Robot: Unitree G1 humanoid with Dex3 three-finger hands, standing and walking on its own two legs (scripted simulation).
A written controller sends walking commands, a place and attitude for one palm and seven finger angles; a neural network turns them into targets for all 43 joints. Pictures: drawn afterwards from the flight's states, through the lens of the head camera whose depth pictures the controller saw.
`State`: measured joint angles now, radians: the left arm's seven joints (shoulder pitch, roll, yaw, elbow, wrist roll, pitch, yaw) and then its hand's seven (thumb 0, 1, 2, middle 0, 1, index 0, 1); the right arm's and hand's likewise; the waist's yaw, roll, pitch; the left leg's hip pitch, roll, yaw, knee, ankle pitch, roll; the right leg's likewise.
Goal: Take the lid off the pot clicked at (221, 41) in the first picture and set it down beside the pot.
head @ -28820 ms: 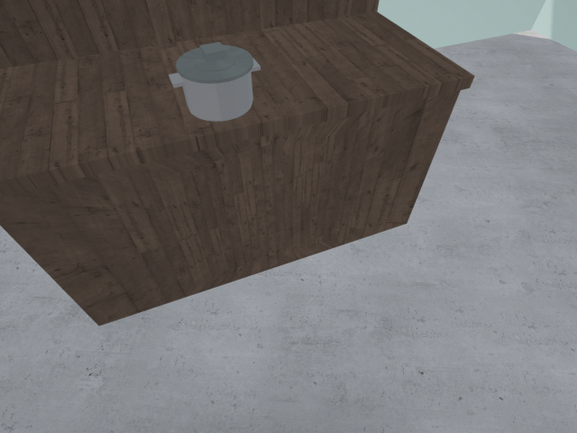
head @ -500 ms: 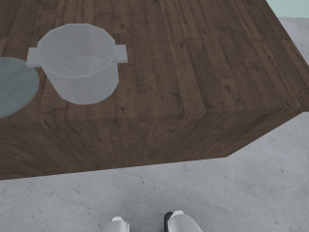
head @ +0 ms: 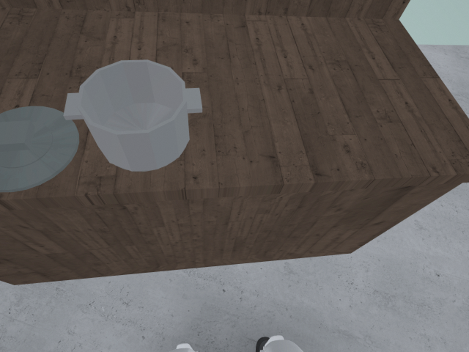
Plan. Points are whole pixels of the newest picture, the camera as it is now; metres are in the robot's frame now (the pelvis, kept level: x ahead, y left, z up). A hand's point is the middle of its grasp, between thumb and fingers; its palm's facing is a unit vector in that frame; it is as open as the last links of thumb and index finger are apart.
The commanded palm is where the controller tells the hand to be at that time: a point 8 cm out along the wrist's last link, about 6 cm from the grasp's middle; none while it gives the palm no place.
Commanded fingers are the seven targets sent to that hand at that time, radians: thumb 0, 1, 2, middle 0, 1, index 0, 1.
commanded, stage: raise the empty hand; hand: left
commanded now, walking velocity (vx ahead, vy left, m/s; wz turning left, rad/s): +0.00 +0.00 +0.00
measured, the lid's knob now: (14, 135) +0.49 +0.37 +0.03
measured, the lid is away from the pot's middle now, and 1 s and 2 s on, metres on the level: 0.22 0.22 0.22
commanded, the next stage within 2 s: draw the hand back to the body in 0.62 s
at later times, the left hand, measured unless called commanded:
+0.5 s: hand out of the picture +0.47 +0.38 +0.18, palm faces -0.34 -0.17 -0.93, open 11.0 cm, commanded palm +0.49 +0.37 +0.24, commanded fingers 0.00 0.07 0.48 -0.30 -0.96 -0.30 -0.96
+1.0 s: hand out of the picture +0.46 +0.37 +0.18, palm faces -0.32 -0.15 -0.94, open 11.0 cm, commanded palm +0.45 +0.36 +0.24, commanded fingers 0.00 0.07 0.48 -0.30 -0.96 -0.30 -0.96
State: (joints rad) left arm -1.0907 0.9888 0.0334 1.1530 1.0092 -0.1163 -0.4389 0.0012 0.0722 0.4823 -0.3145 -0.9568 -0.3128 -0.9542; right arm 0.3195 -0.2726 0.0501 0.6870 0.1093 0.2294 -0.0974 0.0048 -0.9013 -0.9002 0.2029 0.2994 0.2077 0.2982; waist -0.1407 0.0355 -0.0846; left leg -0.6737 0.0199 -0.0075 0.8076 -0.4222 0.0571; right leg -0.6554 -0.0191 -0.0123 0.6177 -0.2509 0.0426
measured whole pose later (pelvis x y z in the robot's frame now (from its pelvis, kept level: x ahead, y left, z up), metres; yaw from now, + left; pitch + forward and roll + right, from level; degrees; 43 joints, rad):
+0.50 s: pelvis +0.01 +0.00 +0.01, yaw +0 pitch +15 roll -4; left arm -1.17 0.99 -0.01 1.14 1.01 -0.05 -0.48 0.00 0.07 0.48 -0.31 -0.96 -0.31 -0.95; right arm 0.31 -0.28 0.05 0.69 0.11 0.22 -0.09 0.01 -0.90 -0.90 0.20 0.30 0.21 0.30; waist -0.13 0.03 -0.08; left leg -0.58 0.01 -0.01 0.72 -0.40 0.05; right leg -0.56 -0.02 -0.01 0.54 -0.24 0.05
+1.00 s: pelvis +0.02 -0.02 +0.02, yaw +1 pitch +13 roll -3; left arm -1.04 0.97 0.06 1.03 0.98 -0.06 -0.47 0.00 0.07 0.48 -0.31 -0.96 -0.31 -0.95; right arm 0.27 -0.28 0.04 0.66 0.11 0.26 -0.06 0.01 -0.90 -0.90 0.20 0.30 0.21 0.30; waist -0.11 0.04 -0.06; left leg -0.52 0.01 -0.01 0.66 -0.38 0.04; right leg -0.52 -0.03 -0.02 0.52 -0.23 0.05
